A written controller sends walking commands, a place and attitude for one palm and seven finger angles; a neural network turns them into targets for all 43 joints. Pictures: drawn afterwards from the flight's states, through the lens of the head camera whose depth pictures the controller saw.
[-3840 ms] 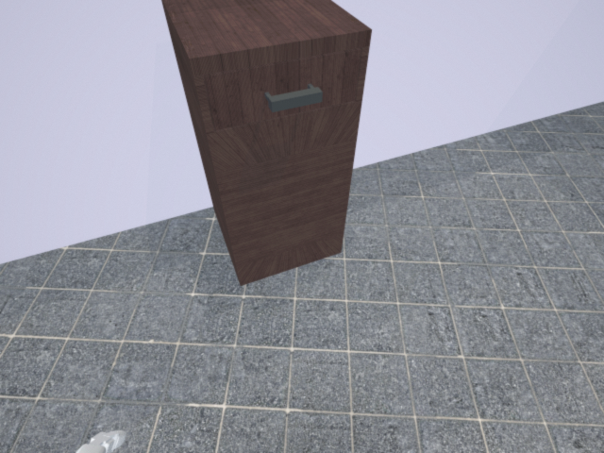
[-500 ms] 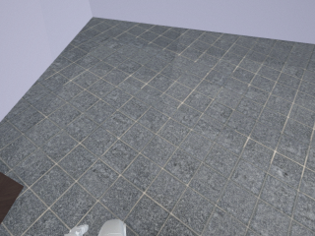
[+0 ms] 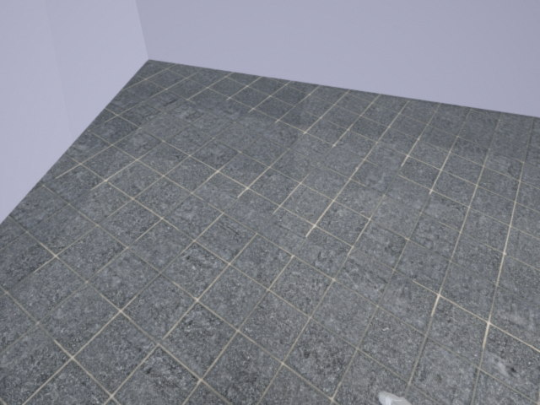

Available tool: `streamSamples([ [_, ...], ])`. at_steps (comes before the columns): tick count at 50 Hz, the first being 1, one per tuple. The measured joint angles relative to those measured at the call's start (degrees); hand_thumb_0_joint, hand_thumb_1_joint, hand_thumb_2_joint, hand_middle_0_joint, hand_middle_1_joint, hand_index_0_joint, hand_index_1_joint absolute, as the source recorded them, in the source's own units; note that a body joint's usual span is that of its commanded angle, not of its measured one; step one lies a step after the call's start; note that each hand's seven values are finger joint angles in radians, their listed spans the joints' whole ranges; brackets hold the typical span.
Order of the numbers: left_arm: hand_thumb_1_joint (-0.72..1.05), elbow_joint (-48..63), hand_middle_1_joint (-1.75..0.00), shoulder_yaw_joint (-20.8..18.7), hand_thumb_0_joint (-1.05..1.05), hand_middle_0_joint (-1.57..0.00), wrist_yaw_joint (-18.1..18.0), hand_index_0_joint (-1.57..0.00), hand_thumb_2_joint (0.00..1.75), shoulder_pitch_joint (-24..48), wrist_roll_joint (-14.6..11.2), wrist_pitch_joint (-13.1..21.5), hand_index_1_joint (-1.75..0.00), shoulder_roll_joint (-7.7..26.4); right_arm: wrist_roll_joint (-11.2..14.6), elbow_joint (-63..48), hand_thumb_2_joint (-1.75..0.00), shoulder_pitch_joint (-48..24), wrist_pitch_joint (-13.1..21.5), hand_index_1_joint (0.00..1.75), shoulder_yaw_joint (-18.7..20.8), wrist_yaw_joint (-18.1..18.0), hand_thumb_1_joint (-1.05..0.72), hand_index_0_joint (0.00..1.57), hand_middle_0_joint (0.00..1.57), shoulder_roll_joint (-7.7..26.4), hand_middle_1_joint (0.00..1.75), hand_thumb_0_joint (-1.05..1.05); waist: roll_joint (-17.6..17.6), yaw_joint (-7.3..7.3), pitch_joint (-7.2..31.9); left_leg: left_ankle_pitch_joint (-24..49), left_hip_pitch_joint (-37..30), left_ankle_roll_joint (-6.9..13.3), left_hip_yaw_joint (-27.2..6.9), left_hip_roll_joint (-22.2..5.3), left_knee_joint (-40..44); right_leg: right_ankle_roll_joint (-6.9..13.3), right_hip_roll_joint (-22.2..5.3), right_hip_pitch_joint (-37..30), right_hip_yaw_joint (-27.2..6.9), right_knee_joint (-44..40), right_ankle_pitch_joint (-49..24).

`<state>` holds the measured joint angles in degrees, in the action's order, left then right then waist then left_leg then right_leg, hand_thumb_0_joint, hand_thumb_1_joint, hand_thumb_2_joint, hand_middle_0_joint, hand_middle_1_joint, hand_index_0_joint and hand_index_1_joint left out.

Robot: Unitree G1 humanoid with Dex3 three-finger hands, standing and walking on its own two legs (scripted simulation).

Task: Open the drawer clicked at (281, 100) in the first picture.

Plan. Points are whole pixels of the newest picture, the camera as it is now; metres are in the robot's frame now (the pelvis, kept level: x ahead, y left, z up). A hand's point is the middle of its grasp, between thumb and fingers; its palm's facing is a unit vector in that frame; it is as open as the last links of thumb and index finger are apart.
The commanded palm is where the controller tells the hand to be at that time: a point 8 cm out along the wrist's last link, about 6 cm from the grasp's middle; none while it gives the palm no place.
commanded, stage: walk to a spot facing it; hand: left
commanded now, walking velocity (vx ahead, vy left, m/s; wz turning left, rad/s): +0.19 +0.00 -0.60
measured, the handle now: out of the picture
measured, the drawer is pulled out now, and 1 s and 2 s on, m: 0.00 0.00 0.00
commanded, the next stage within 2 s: turn to face it in 0.02 s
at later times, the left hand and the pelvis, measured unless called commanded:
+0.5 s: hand (214, 338) +0.25 +0.12 -0.15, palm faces +0.04 -0.98 -0.18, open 7.4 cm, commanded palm none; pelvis +0.12 -0.04 +0.00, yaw +4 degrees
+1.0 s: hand out of the picture +0.11 +0.25 -0.16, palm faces +0.38 -0.90 -0.23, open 7.4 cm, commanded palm none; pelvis +0.12 +0.02 +0.01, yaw +20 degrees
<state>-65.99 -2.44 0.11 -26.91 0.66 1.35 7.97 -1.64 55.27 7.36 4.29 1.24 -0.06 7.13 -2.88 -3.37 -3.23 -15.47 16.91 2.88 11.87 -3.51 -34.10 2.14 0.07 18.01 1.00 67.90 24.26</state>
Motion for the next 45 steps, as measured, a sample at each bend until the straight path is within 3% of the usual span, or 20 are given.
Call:
streamSamples([
  [3,0.91,2.1,-0.3,-1.1,0.01,-0.2,0.5,-0.2,0.9,2.9,0.7,-1.3,-0.3,0.6,0.8,0.9,-0.9,3.5,0.6,0.3,1.5,-1.6,-0.94,0.2,0.21,0.0,0.3,-0.02,-0.1,0.9,0.3,0.4,-4.2,-0.5,1.5,0.0,4.4,-1.0,-2.7,8.1,0.9,3.5,-4.6],
  [8,0.91,6.5,-0.3,-2.6,0.01,-0.2,0.9,-0.19,0.9,8.5,1.0,-2.4,-0.3,1.9,0.4,3.6,-0.9,7.9,-0.2,0.3,2.0,-1.9,-0.95,0.2,0.2,2.5,0.3,-0.03,0.2,1.71,0.9,-0.1,-9.0,-0.9,3.9,-0.6,9.1,-2.9,-6.0,15.8,1.6,-2.6,-10.8],
  [12,0.91,8.1,-0.3,-2.2,0.01,-0.19,0.4,-0.19,0.9,13.8,0.9,-1.9,-0.3,2.7,0.0,5.7,-0.9,11.4,-0.8,0.3,1.6,-1.7,-0.94,0.2,0.2,2.6,0.3,-0.02,1.0,4.06,0.4,-1.3,-11.3,-2.1,3.8,-1.2,10.2,-3.3,-6.7,13.4,3.1,-17.6,-13.4],
  [16,0.91,9.1,-0.3,-1.2,0.01,-0.19,0.0,-0.19,0.9,18.1,0.9,-0.8,-0.3,3.0,0.0,7.8,-0.9,15.3,-2.0,0.3,1.1,-1.3,-0.93,0.2,0.2,1.2,0.3,-0.01,1.7,6.64,0.0,-5.0,-11.2,-3.9,1.9,-2.0,6.1,-3.5,-5.2,5.8,5.0,-32.0,-16.0],
  [17,0.91,9.4,-0.3,-0.9,0.01,-0.19,-0.1,-0.19,0.9,18.8,0.9,-0.3,-0.3,3.0,0.2,8.3,-0.9,16.5,-2.4,0.3,0.9,-1.1,-0.92,0.2,0.2,0.8,0.3,-0.01,1.5,6.91,0.4,-6.5,-10.7,-4.5,1.3,-1.9,4.0,-3.0,-5.1,3.4,5.6,-35.1,-17.5],
  [18,0.91,9.5,-0.3,-0.8,0.01,-0.19,-0.3,-0.19,0.9,19.6,0.9,0.3,-0.3,2.5,0.4,8.9,-0.9,17.1,-2.9,0.3,0.9,-0.9,-0.92,0.2,0.2,0.6,0.3,-0.01,2.2,6.91,0.5,-8.1,-9.2,-4.7,0.3,-2.6,0.5,-2.0,-4.9,2.7,6.3,-35.3,-14.1],
  [20,0.91,9.9,-0.3,0.0,0.01,-0.19,-0.4,-0.19,0.9,21.1,0.7,0.9,-0.3,1.2,0.8,9.1,-0.9,16.9,-4.6,0.3,1.0,-0.8,-0.92,0.2,0.2,0.5,0.3,0.0,4.0,7.54,-0.2,-14.5,-4.1,-4.8,-4.2,-2.4,-11.1,-1.1,-5.0,2.6,8.1,-32.9,-10.5],
  [23,0.91,10.9,-0.3,0.7,0.0,-0.2,-0.8,-0.2,0.9,21.9,0.4,0.8,-0.3,-0.5,0.8,8.5,-0.9,15.4,-6.4,0.3,1.3,-0.6,-0.91,0.2,0.2,0.1,0.3,0.0,4.5,7.38,-0.6,-16.0,3.3,-5.4,-7.0,-1.2,-26.5,-1.4,-6.2,0.5,10.3,-33.7,-10.4],
  [26,0.91,11.2,-0.3,1.0,0.0,-0.2,-1.3,-0.2,0.9,21.1,0.4,-0.2,-0.3,-1.5,0.7,6.8,-0.9,13.0,-7.2,0.3,1.9,0.0,-0.91,0.2,0.2,0.5,0.3,0.0,4.4,7.09,-0.1,-12.7,8.1,-6.0,-7.1,-1.5,-30.8,-1.7,-7.1,-1.6,12.2,-35.9,-10.9],
  [33,0.92,12.1,-0.3,-0.7,-0.01,-0.2,-1.7,-0.2,0.9,19.9,0.9,-2.1,-0.3,0.9,0.3,1.4,-0.9,7.3,-7.3,0.3,3.2,0.9,-0.91,0.2,0.2,2.3,0.3,0.0,2.6,5.74,0.7,-8.6,8.5,-6.3,-5.1,-2.7,-18.3,-3.6,-9.5,-2.7,16.6,-34.5,-9.5],
  [35,0.92,12.4,-0.3,-1.2,-0.01,-0.2,-1.7,-0.2,0.9,19.2,0.8,-2.6,-0.3,2.1,0.2,-0.2,-0.9,6.3,-6.9,0.3,3.4,1.1,-0.91,0.2,0.2,3.2,0.3,0.0,1.8,5.27,0.5,-5.7,6.1,-6.1,-4.5,-2.4,-11.4,-4.6,-10.7,-1.9,17.5,-31.4,-7.9],
  [36,0.92,12.7,-0.3,-1.4,-0.01,-0.2,-1.5,-0.2,0.9,18.7,0.6,-3.0,-0.3,2.8,0.1,-1.0,-0.9,6.0,-6.4,0.3,3.5,1.2,-0.91,0.2,0.2,3.7,0.3,0.0,1.5,5.14,0.7,-3.3,5.2,-5.0,-4.7,-1.9,-8.2,-5.1,-11.6,-0.8,17.8,-28.8,-6.6],
  [38,0.91,12.7,-0.3,-2.2,0.0,-0.2,-1.4,-0.2,0.9,18.1,0.3,-4.3,-0.3,4.4,-0.1,-1.9,-0.9,4.8,-5.5,0.3,3.6,1.0,-0.91,0.2,0.2,4.0,0.3,0.0,0.2,4.81,0.1,-3.9,6.8,-1.1,-4.7,-0.7,-10.3,-6.1,-11.0,3.7,12.9,-19.2,2.5],
  [40,0.91,12.3,-0.3,-2.8,0.0,-0.2,-1.2,-0.2,0.9,17.7,0.5,-5.4,-0.3,5.6,-0.2,-2.5,-0.9,4.4,-5.0,0.3,3.3,0.7,-0.91,0.2,0.2,4.1,0.3,0.0,-0.2,4.72,-0.2,-3.8,6.7,0.9,-5.1,0.0,-9.2,-6.2,-8.5,8.3,7.8,-8.7,4.3],
  [42,0.91,11.8,-0.3,-3.3,0.01,-0.2,-0.9,-0.2,0.9,17.4,0.7,-5.7,-0.3,6.3,-0.1,-2.8,-0.9,4.6,-4.9,0.3,3.0,0.1,-0.91,0.2,0.2,4.2,0.3,0.0,-0.1,4.7,-0.4,-1.5,5.7,1.2,-5.9,1.0,-5.3,-6.4,-6.8,11.4,4.8,-1.9,0.3],
  [45,0.91,11.8,-0.3,-3.5,0.01,-0.2,-0.4,-0.19,0.9,16.7,0.6,-5.2,-0.3,6.9,0.2,-2.6,-0.9,5.0,-4.9,0.3,2.5,-0.3,-0.91,0.2,0.2,4.3,0.3,0.0,0.3,4.22,-0.4,2.3,3.5,1.6,-7.1,2.9,1.4,-7.1,-5.8,13.3,2.1,1.2,-5.5],
])
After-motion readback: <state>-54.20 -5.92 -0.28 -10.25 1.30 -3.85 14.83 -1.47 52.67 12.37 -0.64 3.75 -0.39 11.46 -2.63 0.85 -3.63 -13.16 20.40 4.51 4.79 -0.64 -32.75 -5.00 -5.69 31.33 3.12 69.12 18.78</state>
